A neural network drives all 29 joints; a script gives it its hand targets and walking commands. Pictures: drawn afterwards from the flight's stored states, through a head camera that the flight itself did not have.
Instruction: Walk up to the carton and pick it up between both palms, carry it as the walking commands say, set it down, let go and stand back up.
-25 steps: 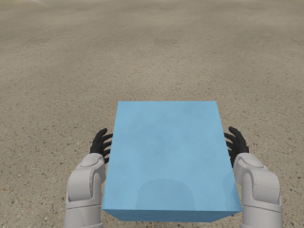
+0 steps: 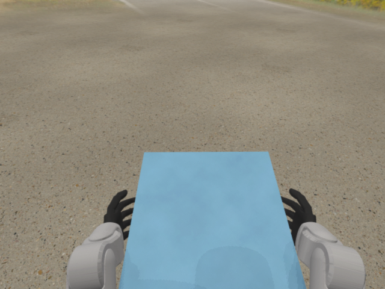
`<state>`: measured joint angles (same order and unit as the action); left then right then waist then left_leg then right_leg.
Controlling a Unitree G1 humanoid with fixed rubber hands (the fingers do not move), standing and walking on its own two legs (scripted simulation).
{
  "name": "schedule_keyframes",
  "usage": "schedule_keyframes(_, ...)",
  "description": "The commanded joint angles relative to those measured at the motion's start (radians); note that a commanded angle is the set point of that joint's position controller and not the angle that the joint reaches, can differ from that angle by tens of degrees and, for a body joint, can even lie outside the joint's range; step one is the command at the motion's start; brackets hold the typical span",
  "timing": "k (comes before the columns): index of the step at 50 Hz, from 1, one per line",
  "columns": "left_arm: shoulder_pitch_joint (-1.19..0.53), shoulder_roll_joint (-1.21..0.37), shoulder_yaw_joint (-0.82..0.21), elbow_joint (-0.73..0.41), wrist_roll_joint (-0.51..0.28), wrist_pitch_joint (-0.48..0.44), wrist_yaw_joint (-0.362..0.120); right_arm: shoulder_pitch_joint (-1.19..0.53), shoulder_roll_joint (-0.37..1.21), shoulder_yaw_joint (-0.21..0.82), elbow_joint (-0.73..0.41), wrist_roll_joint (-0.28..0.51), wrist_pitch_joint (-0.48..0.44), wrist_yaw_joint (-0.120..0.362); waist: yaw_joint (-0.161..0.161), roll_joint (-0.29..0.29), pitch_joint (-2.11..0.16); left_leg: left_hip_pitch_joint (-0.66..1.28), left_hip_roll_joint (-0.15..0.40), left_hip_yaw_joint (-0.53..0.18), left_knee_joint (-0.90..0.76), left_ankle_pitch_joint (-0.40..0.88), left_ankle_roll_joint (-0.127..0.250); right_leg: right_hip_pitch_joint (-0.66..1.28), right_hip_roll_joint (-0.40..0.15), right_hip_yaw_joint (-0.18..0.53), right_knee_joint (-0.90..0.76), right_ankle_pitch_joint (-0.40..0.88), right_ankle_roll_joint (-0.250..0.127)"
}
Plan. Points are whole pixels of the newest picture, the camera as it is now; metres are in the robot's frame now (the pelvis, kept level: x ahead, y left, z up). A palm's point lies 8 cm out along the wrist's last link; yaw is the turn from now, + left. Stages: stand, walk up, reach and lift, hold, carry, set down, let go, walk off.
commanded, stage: carry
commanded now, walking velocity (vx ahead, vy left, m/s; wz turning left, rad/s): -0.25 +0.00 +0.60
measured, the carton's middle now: (206, 235) +0.24 +0.01 +0.02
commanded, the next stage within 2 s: none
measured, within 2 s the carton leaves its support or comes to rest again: neither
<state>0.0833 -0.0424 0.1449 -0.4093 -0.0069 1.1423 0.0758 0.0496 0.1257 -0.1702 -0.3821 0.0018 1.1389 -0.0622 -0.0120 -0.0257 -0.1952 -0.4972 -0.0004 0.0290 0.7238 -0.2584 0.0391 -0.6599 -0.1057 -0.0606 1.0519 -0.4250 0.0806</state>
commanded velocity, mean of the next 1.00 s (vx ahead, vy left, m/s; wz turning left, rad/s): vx -0.25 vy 0.00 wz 0.60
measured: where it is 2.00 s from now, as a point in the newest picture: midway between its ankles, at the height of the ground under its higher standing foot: outside the picture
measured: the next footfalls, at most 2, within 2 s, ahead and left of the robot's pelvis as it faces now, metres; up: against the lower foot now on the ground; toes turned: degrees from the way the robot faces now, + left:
right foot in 0.22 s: -0.05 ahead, -0.10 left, +0.00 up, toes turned +2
left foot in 0.54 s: -0.20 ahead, +0.16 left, +0.00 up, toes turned +23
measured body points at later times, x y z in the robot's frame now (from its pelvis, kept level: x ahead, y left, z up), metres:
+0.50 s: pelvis -0.19 +0.01 +0.01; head -0.23 +0.00 +0.46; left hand +0.00 +0.23 +0.09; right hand +0.08 -0.11 +0.10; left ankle -0.22 +0.15 -0.69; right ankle -0.09 -0.10 -0.71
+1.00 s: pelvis -0.39 -0.03 +0.02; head -0.39 -0.05 +0.47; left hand -0.29 +0.24 +0.10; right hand -0.09 -0.06 +0.09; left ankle -0.40 +0.09 -0.63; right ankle -0.30 -0.11 -0.71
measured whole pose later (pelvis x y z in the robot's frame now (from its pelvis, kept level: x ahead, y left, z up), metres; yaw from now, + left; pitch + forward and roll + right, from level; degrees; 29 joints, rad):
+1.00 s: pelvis -0.39 -0.03 +0.02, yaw +33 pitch +2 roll +2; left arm 0.10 -0.11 0.16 -0.51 -0.01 1.12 0.07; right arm 0.08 0.13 -0.19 -0.53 0.00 1.16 -0.04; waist -0.01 0.00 -0.09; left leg -0.67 -0.04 0.04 1.11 -0.35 -0.06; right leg -0.36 -0.11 -0.13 0.57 -0.24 -0.01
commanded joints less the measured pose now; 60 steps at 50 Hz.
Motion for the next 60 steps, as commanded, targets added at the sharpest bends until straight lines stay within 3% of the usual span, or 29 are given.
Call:
schedule_keyframes(1, -0.577, -0.808, -0.773, -0.235, -0.278, 0.019, -0.110, -0.467, 0.703, 0.713, -0.238, 0.237, 0.031, 0.095, 0.010, 0.157, -0.105, -0.015, 0.238, -0.271, -0.423, -0.170, 0.056, 0.035, 0.016, 0.030, 0.218, 0.064, 0.002)
schedule_keyframes(7, -0.567, -0.795, -0.806, -0.310, -0.316, 0.004, -0.109, -0.420, 0.691, 0.718, -0.282, 0.236, 0.015, 0.086, 0.000, 0.225, -0.187, 0.108, 0.219, -0.363, -0.510, -0.166, 0.020, 0.220, 0.118, -0.010, -0.203, -0.033, -0.021)
schedule_keyframes(10, -0.495, -0.773, -0.772, -0.286, -0.304, 0.006, -0.111, -0.407, 0.687, 0.752, -0.301, 0.243, 0.020, 0.082, 0.023, 0.260, -0.240, 0.082, 0.129, -0.272, -0.543, -0.100, -0.107, 0.535, 0.144, -0.084, -0.696, -0.004, -0.061)
schedule_keyframes(11, -0.484, -0.760, -0.756, -0.282, -0.303, 0.003, -0.114, -0.403, 0.679, 0.764, -0.302, 0.242, 0.022, 0.081, 0.031, 0.165, -0.241, -0.014, 0.076, -0.223, -0.429, -0.066, -0.152, 0.682, 0.059, 0.016, -0.813, -0.027, -0.078)
schedule_keyframes(12, -0.467, -0.742, -0.734, -0.262, -0.290, -0.003, -0.119, -0.434, 0.666, 0.796, -0.321, 0.245, 0.029, 0.083, 0.042, -0.241, -0.211, -0.163, -0.086, -0.018, -0.065, -0.127, -0.205, 0.646, -0.265, 0.379, -0.859, -0.028, -0.198)
schedule_keyframes(13, -0.464, -0.768, -0.729, -0.246, -0.278, -0.005, -0.120, -0.521, 0.669, 0.821, -0.367, 0.266, 0.025, 0.090, 0.019, -0.367, -0.130, -0.189, -0.010, 0.023, 0.335, -0.246, -0.154, 0.388, -0.482, 0.410, -0.832, 0.269, -0.290)
schedule_keyframes(15, -0.498, -0.771, -0.747, -0.298, -0.270, -0.010, -0.123, -0.528, 0.720, 0.839, -0.352, 0.292, 0.017, 0.093, 0.001, -0.042, -0.086, -0.163, 0.028, -0.043, 0.551, -0.144, -0.097, 0.305, -0.323, 0.157, -0.721, 0.404, -0.236)
schedule_keyframes(18, -0.469, -0.713, -0.717, -0.288, -0.246, -0.005, -0.116, -0.463, 0.681, 0.816, -0.290, 0.284, 0.030, 0.099, -0.011, -0.113, -0.101, -0.127, 0.029, 0.021, 0.452, -0.064, -0.090, 0.356, -0.191, -0.009, -0.604, 0.458, -0.164)
schedule_keyframes(22, -0.414, -0.672, -0.686, -0.243, -0.213, 0.007, -0.102, -0.500, 0.647, 0.832, -0.299, 0.299, 0.047, 0.095, 0.013, -0.226, -0.108, -0.047, 0.016, 0.092, 0.138, -0.174, -0.095, 0.391, -0.254, 0.039, -0.633, 0.403, -0.184)
schedule_keyframes(25, -0.393, -0.699, -0.697, -0.244, -0.207, 0.016, -0.093, -0.491, 0.671, 0.821, -0.279, 0.311, 0.051, 0.104, 0.009, -0.187, -0.176, 0.085, -0.012, 0.118, -0.136, -0.164, -0.090, 0.415, -0.275, 0.023, -0.556, 0.415, -0.160)
schedule_keyframes(26, -0.402, -0.703, -0.704, -0.250, -0.209, 0.019, -0.092, -0.484, 0.688, 0.810, -0.262, 0.311, 0.050, 0.108, 0.005, -0.076, -0.194, 0.161, 0.023, 0.037, -0.280, -0.080, -0.085, 0.368, -0.235, -0.022, -0.451, 0.368, -0.095)
schedule_keyframes(27, -0.418, -0.702, -0.709, -0.257, -0.210, 0.022, -0.093, -0.466, 0.688, 0.793, -0.245, 0.304, 0.049, 0.111, 0.002, 0.127, -0.206, 0.262, 0.217, -0.215, -0.371, 0.075, -0.038, 0.192, -0.174, -0.067, -0.294, 0.135, -0.022)
schedule_keyframes(28, -0.431, -0.714, -0.735, -0.265, -0.216, 0.023, -0.095, -0.418, 0.671, 0.765, -0.212, 0.285, 0.044, 0.116, -0.007, 0.406, -0.152, 0.310, 0.455, -0.548, -0.383, 0.404, 0.089, -0.093, -0.030, -0.117, -0.121, -0.167, 0.040)
schedule_keyframes(29, -0.531, -0.763, -0.789, -0.304, -0.249, 0.010, -0.103, -0.426, 0.698, 0.758, -0.230, 0.280, 0.033, 0.120, -0.011, 0.326, -0.136, 0.213, 0.431, -0.498, -0.344, 0.581, 0.130, -0.025, -0.019, 0.004, 0.040, -0.196, 0.025)
schedule_keyframes(31, -0.566, -0.849, -0.815, -0.283, -0.287, -0.004, -0.127, -0.481, 0.739, 0.767, -0.274, 0.268, 0.014, 0.121, 0.001, 0.194, -0.128, 0.126, 0.323, -0.325, -0.345, 0.272, 0.089, 0.003, -0.018, 0.046, 0.178, -0.060, 0.006)
schedule_keyframes(35, -0.612, -0.882, -0.869, -0.345, -0.336, -0.033, -0.141, -0.458, 0.765, 0.755, -0.300, 0.253, -0.023, 0.123, 0.002, 0.211, -0.157, 0.104, 0.213, -0.258, -0.413, -0.111, 0.031, 0.076, 0.021, 0.001, 0.089, 0.054, -0.004)
schedule_keyframes(38, -0.585, -0.849, -0.874, -0.375, -0.350, -0.036, -0.139, -0.412, 0.735, 0.747, -0.318, 0.241, -0.028, 0.113, -0.006, 0.239, -0.193, 0.152, 0.218, -0.331, -0.485, -0.121, 0.019, 0.178, 0.083, -0.019, -0.122, -0.014, -0.021)
schedule_keyframes(41, -0.508, -0.810, -0.838, -0.340, -0.337, -0.029, -0.139, -0.393, 0.709, 0.766, -0.333, 0.238, -0.023, 0.103, 0.012, 0.293, -0.222, 0.131, 0.150, -0.276, -0.549, -0.083, -0.088, 0.444, 0.140, -0.090, -0.555, -0.055, -0.057)
schedule_keyframes(42, -0.485, -0.798, -0.819, -0.325, -0.330, -0.028, -0.140, -0.390, 0.704, 0.780, -0.338, 0.238, -0.020, 0.100, 0.028, 0.252, -0.232, 0.095, 0.091, -0.220, -0.514, -0.071, -0.152, 0.591, 0.131, -0.112, -0.768, 0.005, -0.072)
schedule_keyframes(43, -0.479, -0.782, -0.796, -0.313, -0.327, -0.029, -0.142, -0.385, 0.696, 0.789, -0.331, 0.238, -0.015, 0.097, 0.030, 0.058, -0.211, -0.033, 0.033, -0.178, -0.315, -0.070, -0.173, 0.695, -0.025, 0.092, -0.852, -0.058, -0.094)
schedule_keyframes(44, -0.460, -0.772, -0.768, -0.293, -0.308, -0.038, -0.148, -0.433, 0.676, 0.829, -0.362, 0.248, -0.007, 0.100, 0.027, -0.422, -0.191, -0.126, -0.089, -0.009, 0.136, -0.266, -0.160, 0.522, -0.405, 0.469, -0.837, 0.104, -0.243)
schedule_keyframes(45, -0.456, -0.793, -0.774, -0.283, -0.291, -0.034, -0.146, -0.496, 0.704, 0.842, -0.382, 0.261, -0.010, 0.103, 0.008, -0.342, -0.096, -0.181, 0.006, -0.012, 0.431, -0.253, -0.134, 0.363, -0.483, 0.350, -0.833, 0.382, -0.293)
schedule_keyframes(47, -0.484, -0.794, -0.781, -0.320, -0.289, -0.036, -0.153, -0.500, 0.737, 0.852, -0.373, 0.286, -0.016, 0.105, -0.002, -0.072, -0.107, -0.129, 0.019, -0.040, 0.554, -0.152, -0.097, 0.352, -0.304, 0.081, -0.685, 0.549, -0.230)
schedule_keyframes(50, -0.453, -0.733, -0.737, -0.311, -0.254, -0.027, -0.135, -0.445, 0.700, 0.831, -0.313, 0.285, 0.006, 0.108, -0.011, -0.151, -0.103, -0.072, 0.014, 0.040, 0.364, -0.088, -0.091, 0.390, -0.195, -0.054, -0.581, 0.581, -0.162)
schedule_keyframes(55, -0.369, -0.699, -0.711, -0.272, -0.201, -0.001, -0.104, -0.468, 0.679, 0.847, -0.305, 0.316, 0.036, 0.114, 0.010, -0.218, -0.139, 0.072, -0.026, 0.117, -0.079, -0.196, -0.091, 0.437, -0.279, 0.013, -0.580, 0.462, -0.178)
schedule_keyframes(57, -0.390, -0.706, -0.722, -0.285, -0.202, 0.008, -0.097, -0.459, 0.706, 0.828, -0.279, 0.319, 0.039, 0.122, 0.000, 0.001, -0.171, 0.229, 0.068, -0.062, -0.343, -0.022, -0.077, 0.314, -0.217, -0.052, -0.388, 0.291, -0.065)
schedule_keyframes(58, -0.383, -0.699, -0.717, -0.278, -0.196, 0.015, -0.094, -0.432, 0.677, 0.803, -0.252, 0.308, 0.043, 0.123, 0.008, 0.282, -0.178, 0.335, 0.355, -0.443, -0.398, 0.246, -0.002, 0.067, -0.119, -0.092, -0.204, -0.036, 0.011)
schedule_keyframes(59, -0.400, -0.713, -0.744, -0.274, -0.202, 0.014, -0.094, -0.402, 0.668, 0.787, -0.239, 0.298, 0.036, 0.126, -0.005, 0.411, -0.120, 0.309, 0.456, -0.533, -0.348, 0.657, 0.112, -0.064, -0.022, -0.071, -0.060, -0.225, 0.034)
schedule_keyframes(60, -0.481, -0.777, -0.792, -0.300, -0.238, 0.006, -0.102, -0.418, 0.697, 0.781, -0.275, 0.290, 0.027, 0.129, -0.009, 0.324, -0.121, 0.254, 0.391, -0.451, -0.309, 0.743, 0.123, -0.010, -0.025, 0.009, 0.066, -0.184, 0.021)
